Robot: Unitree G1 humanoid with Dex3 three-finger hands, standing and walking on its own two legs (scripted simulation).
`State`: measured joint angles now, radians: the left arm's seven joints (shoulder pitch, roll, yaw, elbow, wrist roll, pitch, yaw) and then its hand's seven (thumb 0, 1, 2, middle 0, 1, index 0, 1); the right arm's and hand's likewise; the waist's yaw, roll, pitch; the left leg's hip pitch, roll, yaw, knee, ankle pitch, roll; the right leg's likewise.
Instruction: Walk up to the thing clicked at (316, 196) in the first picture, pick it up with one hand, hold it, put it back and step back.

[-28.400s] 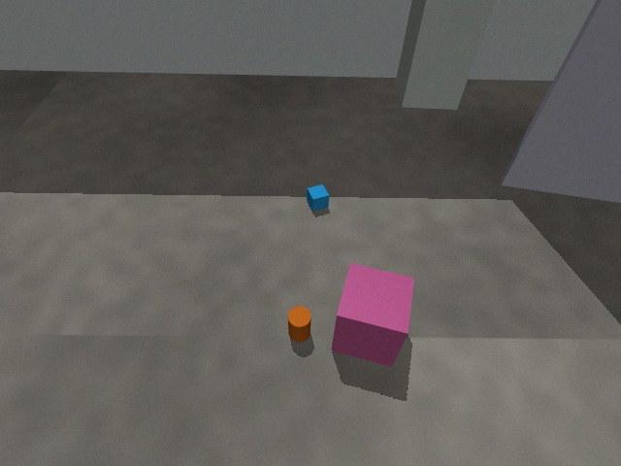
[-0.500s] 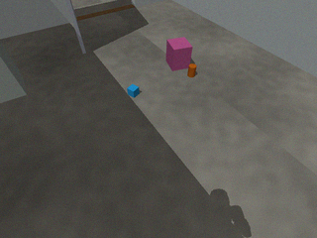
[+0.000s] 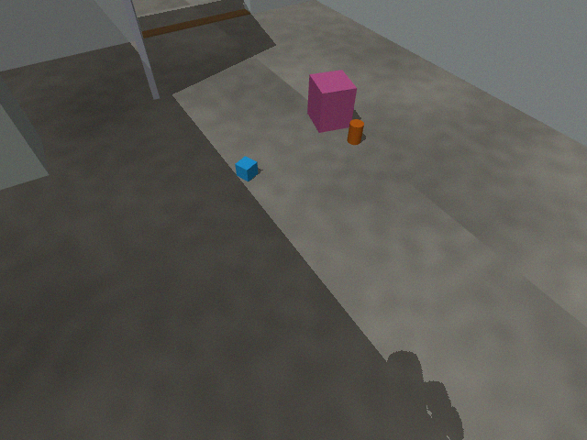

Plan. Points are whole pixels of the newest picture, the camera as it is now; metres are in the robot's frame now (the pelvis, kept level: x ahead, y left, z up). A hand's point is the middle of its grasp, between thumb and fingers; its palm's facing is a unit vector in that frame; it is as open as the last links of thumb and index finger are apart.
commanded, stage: stand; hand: left
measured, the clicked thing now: (246, 168) +1.42 +0.23 -0.74
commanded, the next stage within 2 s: walk up in 0.18 s
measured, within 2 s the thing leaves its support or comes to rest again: neither
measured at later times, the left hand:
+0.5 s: hand out of the picture +0.15 +0.24 -0.14, palm faces -0.02 -0.90 -0.44, open 7.4 cm
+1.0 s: hand (161, 333) +0.33 +0.26 -0.18, palm faces +0.00 -0.94 -0.34, open 7.4 cm
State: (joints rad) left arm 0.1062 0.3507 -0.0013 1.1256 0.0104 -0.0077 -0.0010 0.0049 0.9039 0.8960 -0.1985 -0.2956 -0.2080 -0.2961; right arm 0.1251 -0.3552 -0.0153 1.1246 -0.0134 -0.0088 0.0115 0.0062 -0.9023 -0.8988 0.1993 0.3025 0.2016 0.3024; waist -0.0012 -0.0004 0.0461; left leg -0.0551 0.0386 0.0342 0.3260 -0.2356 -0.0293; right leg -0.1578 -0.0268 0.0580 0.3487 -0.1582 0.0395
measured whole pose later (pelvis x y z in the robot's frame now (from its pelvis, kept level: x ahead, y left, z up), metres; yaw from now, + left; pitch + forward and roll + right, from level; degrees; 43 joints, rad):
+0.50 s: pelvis +0.07 -0.06 -0.03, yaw -2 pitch -4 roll -1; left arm 0.21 0.42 0.09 1.01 0.04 -0.07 -0.06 0.01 0.90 0.90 -0.20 -0.30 -0.21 -0.30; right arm 0.29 -0.45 -0.11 1.03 -0.04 0.00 0.05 0.01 -0.90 -0.90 0.20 0.30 0.20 0.30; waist 0.00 0.07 0.06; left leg -0.15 0.08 -0.04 0.85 -0.53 0.04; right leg -0.30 -0.02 -0.08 0.64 -0.26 -0.02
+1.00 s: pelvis +0.29 -0.01 -0.03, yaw +1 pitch -2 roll -1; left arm 0.29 0.40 0.05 0.94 0.00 -0.05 -0.02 0.01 0.90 0.90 -0.20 -0.30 -0.21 -0.30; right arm 0.20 -0.38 -0.09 0.87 -0.03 -0.07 0.08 0.01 -0.90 -0.90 0.20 0.30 0.20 0.30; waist 0.01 -0.03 0.11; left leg -0.39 0.05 0.06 0.65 -0.23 0.02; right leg -0.15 -0.03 -0.01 1.00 -0.50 -0.03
